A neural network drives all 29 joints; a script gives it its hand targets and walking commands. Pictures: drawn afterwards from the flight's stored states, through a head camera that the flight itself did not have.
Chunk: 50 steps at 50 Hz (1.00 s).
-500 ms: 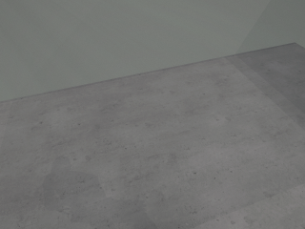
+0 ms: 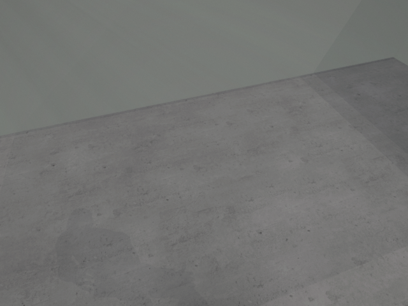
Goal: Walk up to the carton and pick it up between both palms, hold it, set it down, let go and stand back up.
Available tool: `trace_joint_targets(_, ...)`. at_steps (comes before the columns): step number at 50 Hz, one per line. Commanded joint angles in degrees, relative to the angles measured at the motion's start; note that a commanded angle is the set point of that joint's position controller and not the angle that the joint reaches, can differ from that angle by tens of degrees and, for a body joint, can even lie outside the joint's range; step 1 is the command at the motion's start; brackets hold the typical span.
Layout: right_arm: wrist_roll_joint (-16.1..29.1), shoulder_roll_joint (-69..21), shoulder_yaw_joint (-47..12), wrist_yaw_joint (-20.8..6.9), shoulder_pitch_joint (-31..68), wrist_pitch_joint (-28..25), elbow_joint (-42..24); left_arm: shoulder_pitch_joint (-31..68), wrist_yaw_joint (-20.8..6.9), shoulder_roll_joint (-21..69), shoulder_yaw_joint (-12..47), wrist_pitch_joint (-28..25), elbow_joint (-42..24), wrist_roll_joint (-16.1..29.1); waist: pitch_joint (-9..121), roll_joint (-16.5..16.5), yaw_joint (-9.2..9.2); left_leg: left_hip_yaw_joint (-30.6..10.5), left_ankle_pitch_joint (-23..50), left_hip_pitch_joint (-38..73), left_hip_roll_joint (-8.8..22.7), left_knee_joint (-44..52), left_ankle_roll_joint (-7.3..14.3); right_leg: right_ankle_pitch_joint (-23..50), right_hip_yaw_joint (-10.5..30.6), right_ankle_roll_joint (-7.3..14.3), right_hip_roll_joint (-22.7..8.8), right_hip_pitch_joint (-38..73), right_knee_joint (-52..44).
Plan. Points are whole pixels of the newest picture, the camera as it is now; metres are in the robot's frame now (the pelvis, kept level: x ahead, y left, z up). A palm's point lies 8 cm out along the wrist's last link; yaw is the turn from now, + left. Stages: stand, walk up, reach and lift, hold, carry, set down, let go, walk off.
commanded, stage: stand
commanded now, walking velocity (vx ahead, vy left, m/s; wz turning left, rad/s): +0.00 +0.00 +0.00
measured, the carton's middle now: out of the picture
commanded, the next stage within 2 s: walk up in 0.16 s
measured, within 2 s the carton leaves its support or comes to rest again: neither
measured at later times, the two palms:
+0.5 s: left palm out of the picture +0.04 +0.25 -0.13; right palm out of the picture +0.04 -0.25 -0.13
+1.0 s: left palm out of the picture -0.05 +0.21 -0.10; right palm out of the picture +0.01 -0.32 -0.14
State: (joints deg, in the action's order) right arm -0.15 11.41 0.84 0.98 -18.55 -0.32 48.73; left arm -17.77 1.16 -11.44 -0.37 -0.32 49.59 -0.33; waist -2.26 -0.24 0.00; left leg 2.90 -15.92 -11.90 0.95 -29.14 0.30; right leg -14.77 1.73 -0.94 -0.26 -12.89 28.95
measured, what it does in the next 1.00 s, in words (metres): walks backwards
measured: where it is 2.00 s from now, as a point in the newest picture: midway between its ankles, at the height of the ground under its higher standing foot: outside the picture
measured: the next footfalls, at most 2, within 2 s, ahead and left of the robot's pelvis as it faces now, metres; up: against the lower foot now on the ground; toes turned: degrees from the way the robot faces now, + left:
left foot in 1.32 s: -0.21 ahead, +0.10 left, +0.00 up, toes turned +4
right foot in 1.90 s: -0.36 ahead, -0.07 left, +0.00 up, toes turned +9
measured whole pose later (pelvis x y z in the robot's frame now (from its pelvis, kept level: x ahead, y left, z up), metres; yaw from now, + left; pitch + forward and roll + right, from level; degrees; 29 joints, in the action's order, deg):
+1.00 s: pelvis -0.11 -0.05 +0.00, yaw +2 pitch -2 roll +1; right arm -0.8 19.1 4.1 1.6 -6.1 5.8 51.7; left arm -11.6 2.4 -10.6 -1.3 0.7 49.4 -2.9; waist -6.3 5.9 1.3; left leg -10.0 -21.5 -27.9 -5.7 -73.4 -3.4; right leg -9.2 -5.0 4.7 0.9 -16.6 27.8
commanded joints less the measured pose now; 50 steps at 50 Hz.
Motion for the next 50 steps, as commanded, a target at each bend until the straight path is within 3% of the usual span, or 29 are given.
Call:
trace_joint_targets(1,0.15,7.86,1.90,0.56,-3.11,-1.34,-2.35,-2.04,0.59,-7.84,-1.87,-1.19,-3.19,-0.10,0.66,0.57,-0.40,-5.04,7.36,-0.08,5.42,6.57,1.42,8.19,4.03,1.89,-4.69,-0.44,-5.76)
trace_joint_targets(2,0.18,7.99,1.94,0.62,-2.84,-1.32,-2.21,-2.22,0.60,-8.21,-2.03,-1.09,-2.97,-0.06,0.63,-0.63,-0.20,-5.08,6.25,-0.19,5.40,6.84,1.41,7.08,3.67,1.64,-4.54,-0.51,-6.11)
trace_joint_targets(7,0.15,8.56,1.78,0.67,-2.65,-1.49,-2.04,-2.24,0.67,-8.13,-1.67,-1.26,-2.04,-0.13,2.17,0.72,0.02,-5.70,11.60,1.45,5.49,6.90,1.32,12.21,3.95,1.73,-4.85,1.95,-4.34)
trace_joint_targets(17,0.21,8.17,1.51,0.77,-3.19,-0.90,-0.22,-2.62,0.83,-8.03,-1.31,-0.71,0.52,0.11,-2.65,0.05,0.02,-5.90,6.37,-0.16,5.08,8.97,1.11,7.74,4.07,1.28,-4.74,-0.31,-6.40)
trace_joint_targets(18,-0.52,13.83,3.44,0.94,5.42,-0.79,-3.01,7.99,1.17,-14.04,-3.53,-0.69,-2.52,-0.24,-3.35,0.71,-0.53,-6.02,22.17,-2.88,4.66,3.64,3.11,18.80,0.97,2.86,-3.31,-3.27,1.13)
trace_joint_targets(19,-0.79,14.67,3.87,0.91,3.94,-0.75,-3.22,6.83,1.22,-13.25,-3.55,-0.61,-3.05,-0.44,1.60,2.03,-0.73,-7.15,25.63,-1.75,6.62,3.94,5.45,18.58,-0.54,3.31,-2.64,-1.74,5.10)
trace_joint_targets(22,-1.04,17.14,5.00,0.74,3.12,0.10,-2.57,3.08,1.21,-9.44,-3.09,0.13,-2.80,-0.77,4.68,6.99,-0.91,-13.22,30.58,-0.05,13.86,6.04,12.85,6.26,-4.17,1.61,1.13,-3.95,15.15)
trace_joint_targets(23,-1.11,17.47,5.02,0.66,3.87,0.33,-2.90,2.15,1.16,-8.85,-3.15,0.46,-2.72,-1.01,5.76,9.94,-0.93,-15.48,30.89,-1.34,16.20,6.35,15.12,-3.82,-4.00,1.78,1.54,-4.03,18.65)
trace_joint_targets(24,-1.18,17.10,4.93,0.68,4.28,0.55,-2.94,2.34,1.19,-8.58,-3.43,0.89,-2.81,-1.28,5.76,11.65,-1.28,-17.20,29.38,-3.63,17.81,7.08,16.79,-11.83,-3.28,2.02,1.39,-4.62,22.55)
trace_joint_targets(26,-1.55,17.05,4.80,0.66,6.31,1.19,-3.09,2.99,1.06,-8.63,-3.68,1.46,-3.20,-0.98,4.42,11.74,-1.22,-17.05,27.10,-6.54,18.19,7.64,17.49,-16.36,-2.54,2.04,0.50,-5.54,24.08)
trace_joint_targets(27,-1.78,16.97,4.62,0.67,8.89,1.58,-3.73,2.41,0.76,-8.28,-3.56,1.47,-3.22,-0.34,4.48,11.24,-0.37,-15.50,28.38,-6.44,17.10,5.75,16.49,-15.29,-2.47,2.17,0.15,-5.21,21.92)
trace_joint_targets(28,-2.01,16.53,4.20,0.71,11.72,1.91,-4.46,1.50,0.46,-7.97,-3.40,1.16,-3.07,0.38,5.04,10.28,1.00,-13.62,29.81,-6.12,15.19,2.69,14.09,-11.13,-2.36,2.34,-0.42,-3.93,16.36)
trace_joint_targets(29,-2.07,15.80,3.51,0.74,14.20,2.28,-4.90,0.29,0.23,-8.14,-3.31,0.58,-2.69,1.05,5.91,8.93,2.73,-11.42,29.44,-5.62,12.61,-1.46,10.51,-3.64,-2.18,2.41,-1.16,-1.77,7.27)
trace_joint_targets(30,-1.81,14.28,2.69,0.65,15.27,2.76,-5.06,-0.15,0.17,-9.61,-3.39,-0.14,-2.43,1.50,6.44,4.55,3.79,-8.37,25.76,-5.89,8.57,-7.84,6.25,7.75,-0.29,2.18,-2.74,0.34,-3.38)
trace_joint_targets(31,-0.87,10.46,1.92,0.49,15.14,2.99,-5.93,1.28,0.36,-13.89,-4.15,-0.60,-2.72,0.28,5.98,-7.34,2.92,-2.09,14.56,-11.81,0.80,-18.00,1.82,18.30,10.46,2.59,-10.24,3.49,-10.95)
trace_joint_targets(32,-0.41,6.56,1.76,1.02,14.75,3.02,-5.84,-0.10,0.94,-16.78,-5.01,-0.64,-3.03,-1.43,4.70,-15.40,3.29,-3.68,-15.94,-23.64,-7.67,-25.95,-0.05,31.05,21.07,5.50,-17.29,10.74,-11.48)
trace_joint_targets(33,-0.53,7.58,2.15,1.99,11.43,3.15,-4.67,-1.27,1.67,-16.07,-4.85,-0.32,-2.61,-2.32,5.50,-8.32,2.63,-10.40,-20.03,-23.73,-5.39,-33.33,0.46,34.51,18.41,8.39,-19.02,10.77,-8.05)
trace_joint_targets(34,-0.84,8.06,2.03,2.45,8.16,3.57,-4.29,-1.01,1.68,-18.27,-4.99,0.08,-3.39,-2.03,7.60,-8.82,1.48,-11.23,-22.22,-23.37,-5.08,-36.24,0.05,37.80,18.50,11.43,-22.07,9.40,-7.23)
trace_joint_targets(35,-1.27,10.07,2.56,2.79,9.92,3.96,-4.14,1.50,1.76,-20.69,-5.65,0.32,-4.77,-2.14,6.73,-12.14,2.66,-13.09,-21.79,-21.76,-5.36,-38.22,0.05,27.97,22.86,11.69,-23.59,3.39,-12.19)
trace_joint_targets(36,-1.31,12.40,3.82,2.68,11.77,3.90,-3.33,5.21,2.03,-19.01,-5.18,0.49,-5.34,-2.59,2.43,-10.93,2.00,-15.39,-17.58,-20.26,-5.46,-40.91,0.24,18.97,21.29,10.32,-20.45,-2.24,-14.72)
trace_joint_targets(37,-1.24,14.17,4.65,2.45,11.12,3.71,-1.95,8.43,1.99,-16.99,-4.59,0.60,-6.08,-2.89,0.00,-9.24,0.65,-16.01,-13.10,-20.38,-5.96,-42.22,-0.08,16.84,16.70,8.01,-16.47,-3.42,-14.17)
trace_joint_targets(38,-0.66,15.12,4.94,2.08,10.45,3.63,-0.96,9.87,1.91,-15.55,-4.04,0.60,-6.59,-3.06,-0.17,-7.05,-0.69,-15.83,-9.09,-21.71,-6.73,-42.15,-0.48,20.88,11.90,5.30,-13.15,-0.76,-11.98)
trace_joint_targets(39,-0.27,15.03,4.93,1.71,9.78,3.56,-0.46,10.93,1.91,-14.68,-3.66,0.55,-7.20,-3.10,1.18,-5.06,-1.52,-15.00,-6.41,-22.93,-7.57,-42.92,-0.92,23.80,9.13,4.44,-11.87,2.54,-10.22)
trace_joint_targets(40,-0.49,13.41,4.60,1.60,10.78,3.75,-0.75,10.61,2.06,-12.54,-3.89,0.75,-6.33,-2.56,2.08,-4.84,-0.91,-12.79,-6.22,-23.00,-6.99,-44.81,-1.65,23.27,8.12,5.66,-11.24,4.66,-9.41)
trace_joint_targets(42,-0.67,13.10,4.54,1.24,11.72,4.28,-0.88,8.37,1.81,-12.30,-4.13,0.31,-5.39,-2.17,3.06,-1.82,0.19,-12.65,-4.23,-24.37,-7.12,-46.76,-2.82,20.57,9.32,7.20,-12.09,7.46,-9.77)
trace_joint_targets(43,-0.71,12.77,4.60,1.08,11.78,4.49,-0.89,6.90,1.78,-12.65,-4.27,-0.03,-5.14,-2.12,4.67,-0.91,0.52,-13.12,-3.98,-24.72,-7.28,-47.16,-3.21,20.00,10.69,6.96,-12.67,9.67,-10.02)
trace_joint_targets(44,-0.80,12.52,4.52,1.00,11.99,4.77,-0.79,5.31,1.87,-13.17,-4.53,-0.32,-4.64,-2.24,5.57,-1.73,1.28,-13.43,-4.38,-24.37,-6.93,-46.64,-3.50,19.01,11.90,7.60,-13.50,10.73,-10.31)
trace_joint_targets(50,-0.54,12.74,4.46,0.23,12.34,5.92,-0.65,4.05,2.49,-13.84,-5.78,-0.13,-4.98,-3.35,5.52,-8.17,1.94,-12.64,-9.05,-23.81,-5.15,-41.63,-4.40,9.99,14.97,13.15,-15.92,12.96,-11.77)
